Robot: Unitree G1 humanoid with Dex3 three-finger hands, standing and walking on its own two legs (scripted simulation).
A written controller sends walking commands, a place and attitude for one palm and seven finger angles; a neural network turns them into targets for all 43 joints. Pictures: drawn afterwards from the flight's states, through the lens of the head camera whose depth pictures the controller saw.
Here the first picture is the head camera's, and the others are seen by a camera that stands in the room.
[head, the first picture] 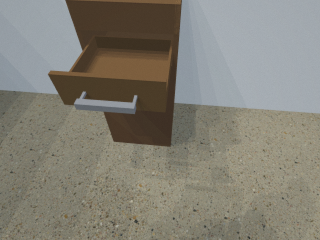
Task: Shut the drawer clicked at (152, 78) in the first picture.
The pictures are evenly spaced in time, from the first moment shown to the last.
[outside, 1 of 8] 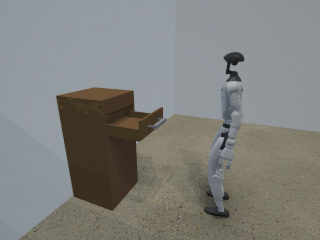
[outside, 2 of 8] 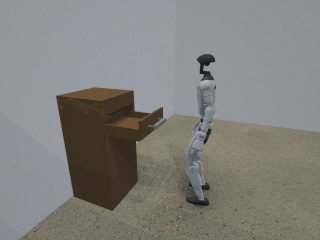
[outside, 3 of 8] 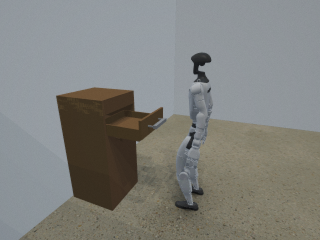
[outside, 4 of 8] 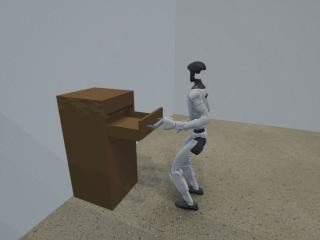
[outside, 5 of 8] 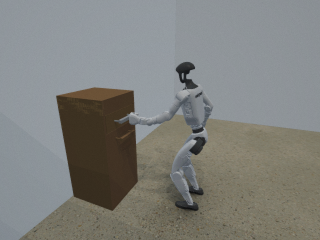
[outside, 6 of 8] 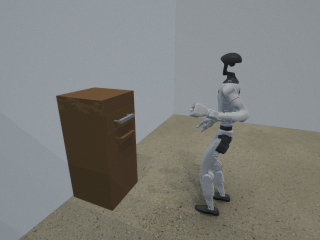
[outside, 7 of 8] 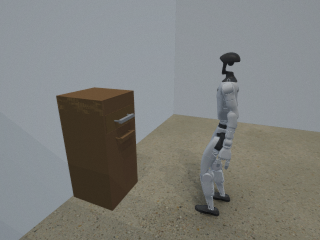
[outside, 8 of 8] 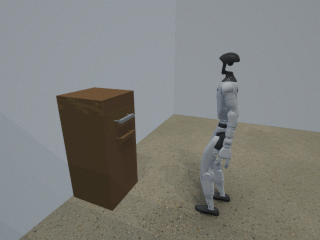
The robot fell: no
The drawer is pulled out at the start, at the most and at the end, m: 0.30 0.30 0.00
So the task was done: yes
